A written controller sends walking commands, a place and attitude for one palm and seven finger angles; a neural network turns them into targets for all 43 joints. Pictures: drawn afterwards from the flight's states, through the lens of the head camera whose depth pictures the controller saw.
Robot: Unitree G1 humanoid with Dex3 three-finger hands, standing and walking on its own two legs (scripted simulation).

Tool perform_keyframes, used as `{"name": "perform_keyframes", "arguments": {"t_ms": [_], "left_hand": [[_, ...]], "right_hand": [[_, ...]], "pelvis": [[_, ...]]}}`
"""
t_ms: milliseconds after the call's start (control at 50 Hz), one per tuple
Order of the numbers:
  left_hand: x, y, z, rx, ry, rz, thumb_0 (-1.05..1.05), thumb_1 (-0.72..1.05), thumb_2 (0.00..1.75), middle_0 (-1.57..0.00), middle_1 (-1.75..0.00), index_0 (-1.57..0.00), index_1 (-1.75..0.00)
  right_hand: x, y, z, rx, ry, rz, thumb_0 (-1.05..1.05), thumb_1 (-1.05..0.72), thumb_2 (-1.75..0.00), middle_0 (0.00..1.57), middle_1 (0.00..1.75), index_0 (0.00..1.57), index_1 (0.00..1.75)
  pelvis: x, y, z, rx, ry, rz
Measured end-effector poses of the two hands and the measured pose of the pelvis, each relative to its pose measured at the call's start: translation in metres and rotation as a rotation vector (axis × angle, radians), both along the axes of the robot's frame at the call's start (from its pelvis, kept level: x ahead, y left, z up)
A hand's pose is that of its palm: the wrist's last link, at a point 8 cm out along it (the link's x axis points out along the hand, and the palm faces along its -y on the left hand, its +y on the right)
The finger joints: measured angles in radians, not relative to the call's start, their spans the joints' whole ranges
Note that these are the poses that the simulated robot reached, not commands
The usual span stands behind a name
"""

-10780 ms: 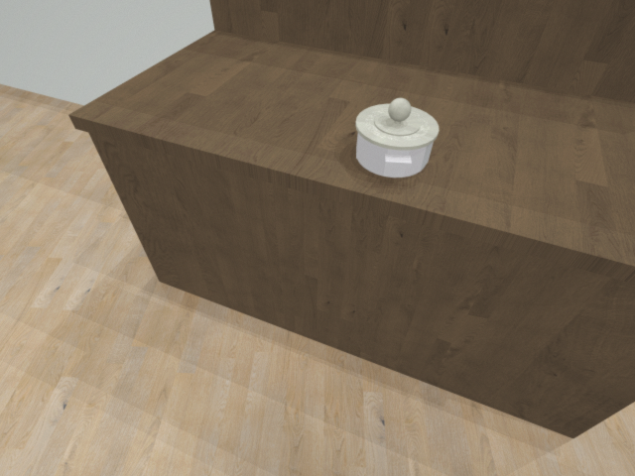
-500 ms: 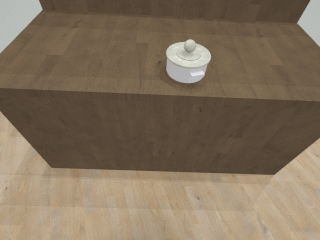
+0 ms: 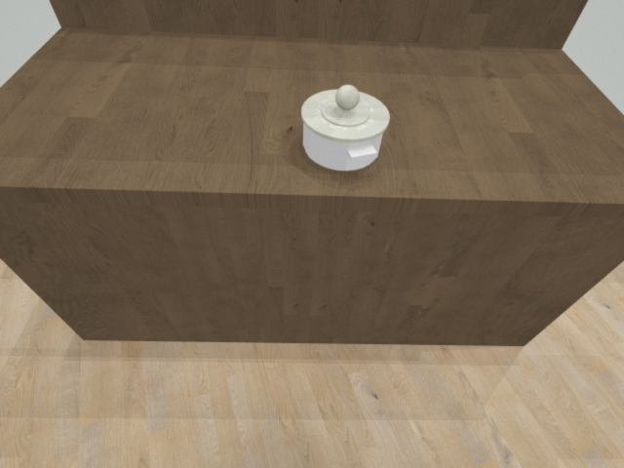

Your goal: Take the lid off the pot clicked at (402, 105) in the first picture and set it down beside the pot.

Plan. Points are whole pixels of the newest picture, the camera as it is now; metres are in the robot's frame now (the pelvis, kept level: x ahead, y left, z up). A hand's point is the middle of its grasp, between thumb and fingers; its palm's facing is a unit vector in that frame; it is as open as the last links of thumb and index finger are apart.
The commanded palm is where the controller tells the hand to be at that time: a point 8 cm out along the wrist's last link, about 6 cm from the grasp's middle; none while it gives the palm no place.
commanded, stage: look again from close up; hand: left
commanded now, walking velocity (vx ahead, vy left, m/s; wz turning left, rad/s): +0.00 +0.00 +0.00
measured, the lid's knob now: (347, 97) +0.73 -0.02 +0.09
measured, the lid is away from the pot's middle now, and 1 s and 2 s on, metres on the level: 0.00 0.00 0.00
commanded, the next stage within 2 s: shuffle to correct the standing spot in 0.50 s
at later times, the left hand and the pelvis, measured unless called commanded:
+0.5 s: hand out of the picture -0.01 +0.17 -0.18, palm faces +0.04 -0.99 -0.16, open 7.4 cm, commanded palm none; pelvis +0.01 +0.01 +0.00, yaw +0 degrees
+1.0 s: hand out of the picture +0.01 +0.15 -0.19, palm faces +0.05 -0.98 -0.19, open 7.4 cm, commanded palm none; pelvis +0.04 -0.03 -0.01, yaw +1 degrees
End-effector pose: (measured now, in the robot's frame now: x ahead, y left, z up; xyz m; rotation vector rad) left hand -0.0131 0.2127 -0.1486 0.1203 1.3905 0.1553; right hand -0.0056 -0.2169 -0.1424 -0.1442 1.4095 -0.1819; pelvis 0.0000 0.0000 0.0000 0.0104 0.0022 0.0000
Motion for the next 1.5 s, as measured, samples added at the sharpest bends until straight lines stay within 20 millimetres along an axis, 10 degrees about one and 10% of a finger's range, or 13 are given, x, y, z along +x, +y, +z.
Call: {"name": "perform_keyframes", "arguments": {"t_ms": [760,1000,1100,1320,1500], "left_hand": [[-0.011,0.012,-0.008,-0.027,0.04,0.017,0.0,0.91,0.9,-0.2,-0.3,-0.2,-0.3],[0.021,-0.009,-0.006,0.013,0.048,0.017,0.0,0.91,0.9,-0.2,-0.3,-0.2,-0.3],[0.034,-0.032,-0.002,0.025,0.01,0.1,0.0,0.91,0.9,-0.2,-0.3,-0.2,-0.3],[0.054,-0.091,-0.009,-0.088,0.213,0.104,0.0,0.91,0.9,-0.2,-0.3,-0.2,-0.3],[0.21,-0.077,-0.01,-0.04,-0.097,0.089,0.0,0.91,0.89,-0.2,-0.3,-0.2,-0.3]], "right_hand": [[-0.003,0.015,-0.001,0.003,0.012,-0.002,0.01,-0.92,-0.9,0.2,0.3,0.2,0.29],[0.006,-0.018,-0.013,0.024,0.058,-0.041,0.01,-0.91,-0.9,0.2,0.3,0.2,0.29],[0.054,-0.05,-0.004,0.001,0.077,0.021,0.01,-0.91,-0.9,0.2,0.3,0.2,0.29],[0.262,-0.066,0.002,-0.028,-0.296,0.095,0.01,-0.91,-0.9,0.19,0.3,0.2,0.29],[0.279,-0.099,0.024,-0.08,-0.228,0.116,-0.01,-0.96,-0.9,0.2,0.3,0.2,0.29]], "pelvis": [[0.008,0.012,-0.005,0.004,-0.003,0.01],[0.038,-0.025,-0.014,0.008,0.035,0.021],[0.069,-0.046,-0.008,0.019,0.035,0.054],[0.146,-0.06,-0.017,-0.025,0.01,0.02],[0.196,-0.089,-0.002,-0.041,-0.017,0.066]]}}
